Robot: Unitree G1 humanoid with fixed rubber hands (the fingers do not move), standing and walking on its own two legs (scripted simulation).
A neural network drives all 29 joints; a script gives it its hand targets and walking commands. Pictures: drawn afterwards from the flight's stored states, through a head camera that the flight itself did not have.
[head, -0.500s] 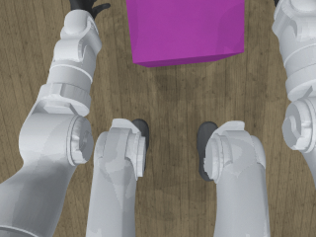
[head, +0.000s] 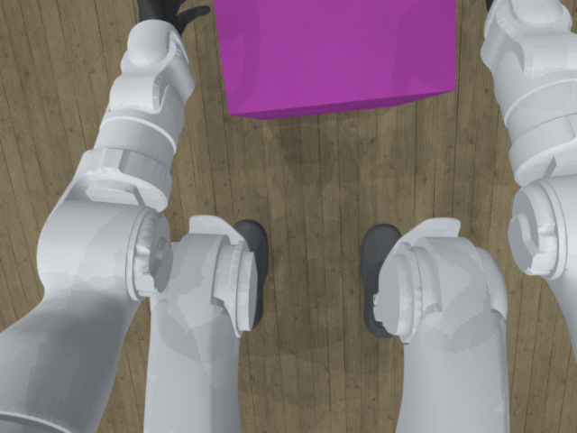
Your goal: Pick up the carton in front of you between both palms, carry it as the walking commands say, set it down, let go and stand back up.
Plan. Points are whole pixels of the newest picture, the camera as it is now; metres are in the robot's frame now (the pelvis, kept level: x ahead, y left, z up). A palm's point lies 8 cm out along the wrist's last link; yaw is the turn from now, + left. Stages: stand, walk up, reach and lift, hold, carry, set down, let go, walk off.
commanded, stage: reach and lift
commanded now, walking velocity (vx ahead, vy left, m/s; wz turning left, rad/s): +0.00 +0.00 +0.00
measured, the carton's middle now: (326, 23) +0.54 -0.02 -0.24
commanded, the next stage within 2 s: none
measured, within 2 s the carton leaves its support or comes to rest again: leaves its support in 0.44 s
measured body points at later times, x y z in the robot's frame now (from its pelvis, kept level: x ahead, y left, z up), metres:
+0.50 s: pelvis +0.00 +0.00 -0.01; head +0.36 -0.03 +0.26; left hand +0.55 +0.13 -0.16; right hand +0.56 -0.17 -0.17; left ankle +0.12 +0.13 -0.33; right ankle +0.11 -0.12 -0.33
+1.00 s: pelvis -0.01 +0.01 +0.10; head +0.26 -0.02 +0.47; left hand +0.51 +0.13 +0.03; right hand +0.50 -0.18 +0.03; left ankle +0.12 +0.13 -0.33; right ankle +0.11 -0.12 -0.33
